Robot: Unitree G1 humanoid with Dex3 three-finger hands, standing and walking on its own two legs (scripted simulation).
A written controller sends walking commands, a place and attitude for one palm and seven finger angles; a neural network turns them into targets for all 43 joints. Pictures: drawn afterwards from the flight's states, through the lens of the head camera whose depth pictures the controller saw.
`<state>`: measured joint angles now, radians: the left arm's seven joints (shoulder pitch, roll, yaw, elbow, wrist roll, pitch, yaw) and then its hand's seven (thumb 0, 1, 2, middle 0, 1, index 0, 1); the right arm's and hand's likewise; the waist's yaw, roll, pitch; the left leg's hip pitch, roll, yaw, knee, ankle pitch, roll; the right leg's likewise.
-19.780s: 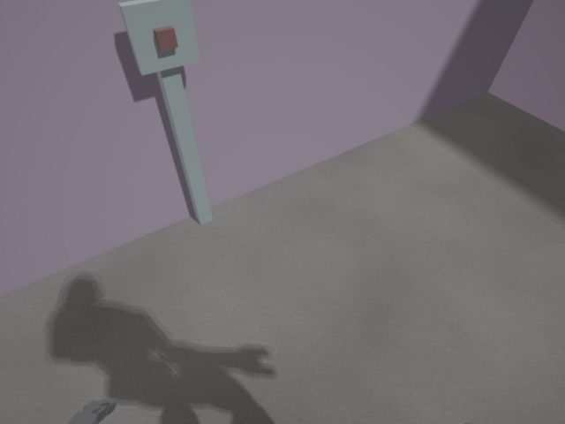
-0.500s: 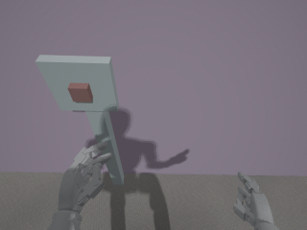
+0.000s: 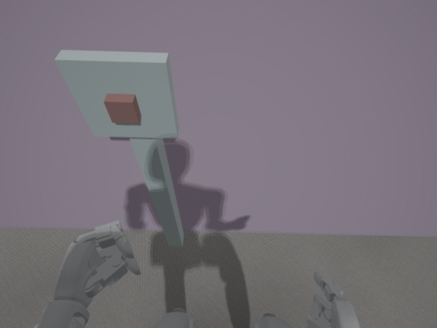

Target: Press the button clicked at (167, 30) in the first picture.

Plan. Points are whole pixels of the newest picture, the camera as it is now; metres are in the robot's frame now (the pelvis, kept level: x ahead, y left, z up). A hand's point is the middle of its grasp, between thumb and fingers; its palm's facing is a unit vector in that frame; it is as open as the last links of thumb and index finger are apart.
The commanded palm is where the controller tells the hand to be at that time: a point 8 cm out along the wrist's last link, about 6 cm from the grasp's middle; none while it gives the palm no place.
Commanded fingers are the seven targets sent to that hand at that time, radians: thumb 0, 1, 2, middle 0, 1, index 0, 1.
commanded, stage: raise the hand and make a fist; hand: left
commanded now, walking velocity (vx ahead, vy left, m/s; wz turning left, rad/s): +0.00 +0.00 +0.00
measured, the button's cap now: (123, 107) +0.47 +0.21 +0.14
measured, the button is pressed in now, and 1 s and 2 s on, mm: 0 0 0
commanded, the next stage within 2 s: aim a knuckle at the button in 1.16 s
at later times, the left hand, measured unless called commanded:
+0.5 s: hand (88, 224) +0.25 +0.20 +0.11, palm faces +0.09 -0.99 -0.08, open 3.1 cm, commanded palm +0.21 +0.26 +0.11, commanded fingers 0.00 0.90 0.90 -1.30 -1.50 -1.30 -1.50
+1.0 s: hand (92, 207) +0.27 +0.20 +0.13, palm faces +0.04 -1.00 -0.05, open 3.1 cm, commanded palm +0.24 +0.26 +0.14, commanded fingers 0.00 0.90 0.90 -1.30 -1.50 -1.30 -1.50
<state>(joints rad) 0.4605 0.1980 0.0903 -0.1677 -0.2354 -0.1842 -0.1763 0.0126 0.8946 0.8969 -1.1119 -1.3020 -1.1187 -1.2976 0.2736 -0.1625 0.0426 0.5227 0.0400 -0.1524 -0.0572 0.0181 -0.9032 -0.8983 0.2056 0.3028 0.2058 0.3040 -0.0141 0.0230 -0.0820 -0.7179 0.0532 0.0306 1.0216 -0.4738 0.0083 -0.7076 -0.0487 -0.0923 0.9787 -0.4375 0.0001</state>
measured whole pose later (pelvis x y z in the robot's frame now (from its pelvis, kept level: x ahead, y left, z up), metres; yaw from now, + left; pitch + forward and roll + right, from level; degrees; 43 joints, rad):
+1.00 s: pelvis +0.04 -0.01 +0.04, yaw +0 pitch +4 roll -1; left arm 0.30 0.25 0.25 -0.06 -0.30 -0.14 -0.29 0.01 0.90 0.90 -1.29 -1.50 -1.30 -1.50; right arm 0.26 -0.27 0.03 0.58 0.04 -0.24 -0.06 0.02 -0.91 -0.90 0.20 0.30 0.20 0.30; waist 0.01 0.04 -0.06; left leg -0.39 0.04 0.04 0.72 -0.40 0.00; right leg -0.39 -0.04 -0.10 0.69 -0.37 0.00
